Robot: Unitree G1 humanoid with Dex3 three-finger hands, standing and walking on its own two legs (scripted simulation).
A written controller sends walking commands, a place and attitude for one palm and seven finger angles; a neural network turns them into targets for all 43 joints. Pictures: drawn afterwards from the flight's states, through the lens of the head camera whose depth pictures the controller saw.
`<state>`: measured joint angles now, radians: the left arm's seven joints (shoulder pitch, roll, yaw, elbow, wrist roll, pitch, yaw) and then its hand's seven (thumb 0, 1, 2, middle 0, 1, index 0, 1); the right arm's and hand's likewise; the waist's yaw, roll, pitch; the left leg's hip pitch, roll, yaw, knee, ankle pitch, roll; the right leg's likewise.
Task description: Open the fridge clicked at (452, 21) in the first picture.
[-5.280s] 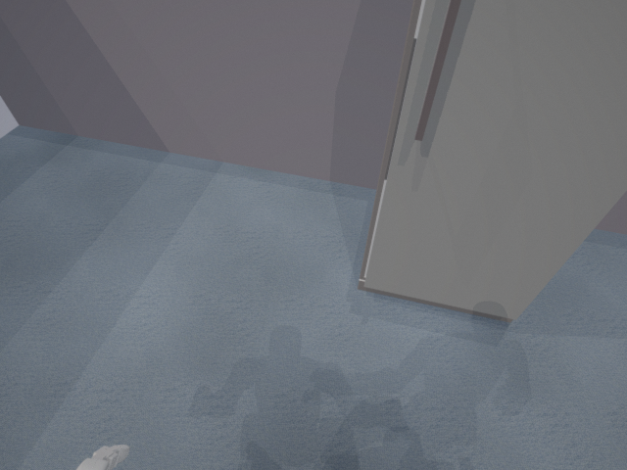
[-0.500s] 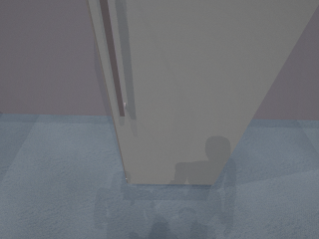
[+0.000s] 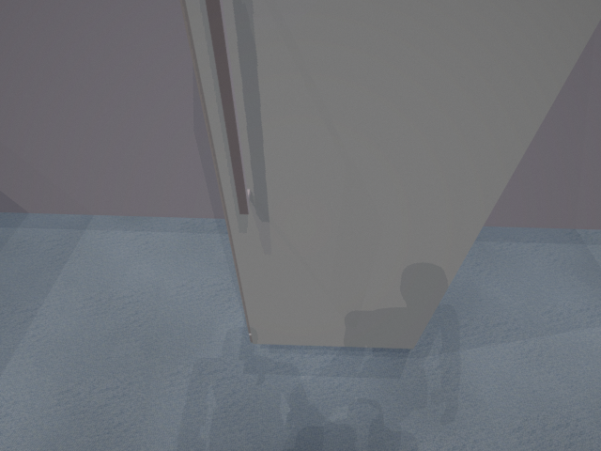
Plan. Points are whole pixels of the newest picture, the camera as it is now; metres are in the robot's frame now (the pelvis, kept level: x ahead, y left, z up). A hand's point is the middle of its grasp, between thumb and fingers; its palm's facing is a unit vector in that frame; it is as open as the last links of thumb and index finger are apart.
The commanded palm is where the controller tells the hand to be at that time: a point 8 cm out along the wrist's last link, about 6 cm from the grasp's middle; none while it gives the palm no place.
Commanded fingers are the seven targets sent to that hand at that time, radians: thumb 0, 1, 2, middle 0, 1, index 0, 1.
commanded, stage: look again from close up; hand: left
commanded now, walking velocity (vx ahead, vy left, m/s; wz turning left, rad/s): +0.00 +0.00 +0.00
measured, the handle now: (229, 87) +0.53 +0.14 +0.23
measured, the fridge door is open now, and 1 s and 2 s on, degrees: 0 0 0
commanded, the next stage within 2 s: none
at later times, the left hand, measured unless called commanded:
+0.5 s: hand out of the picture -0.03 +0.25 -0.17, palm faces +0.00 -0.96 -0.27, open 7.3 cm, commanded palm none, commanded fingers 0.00 0.90 0.90 -0.20 -0.30 -0.20 -0.30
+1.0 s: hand out of the picture -0.01 +0.22 -0.17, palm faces -0.02 -0.98 -0.22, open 7.3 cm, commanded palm none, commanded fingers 0.00 0.90 0.90 -0.20 -0.30 -0.20 -0.30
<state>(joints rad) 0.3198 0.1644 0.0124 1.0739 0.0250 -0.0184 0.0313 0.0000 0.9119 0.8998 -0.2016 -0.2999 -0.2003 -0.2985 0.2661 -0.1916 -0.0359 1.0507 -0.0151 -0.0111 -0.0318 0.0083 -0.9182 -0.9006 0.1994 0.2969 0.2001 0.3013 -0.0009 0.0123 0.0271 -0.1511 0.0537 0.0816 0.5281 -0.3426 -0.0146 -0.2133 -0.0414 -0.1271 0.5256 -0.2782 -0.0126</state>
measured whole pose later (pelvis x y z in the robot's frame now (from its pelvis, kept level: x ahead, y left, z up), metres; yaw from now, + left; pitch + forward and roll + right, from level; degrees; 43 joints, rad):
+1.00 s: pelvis -0.04 +0.03 +0.01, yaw -1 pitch -2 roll +0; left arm 0.27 0.20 -0.01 1.07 0.02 -0.01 0.03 0.00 0.91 0.90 -0.20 -0.30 -0.20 -0.30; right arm 0.23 -0.21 -0.01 1.09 -0.01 -0.01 0.00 0.01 -0.91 -0.90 0.20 0.30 0.20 0.30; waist 0.00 -0.01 0.03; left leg -0.16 0.00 0.12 0.44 -0.25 0.04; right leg -0.22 -0.07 -0.08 0.43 -0.16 0.03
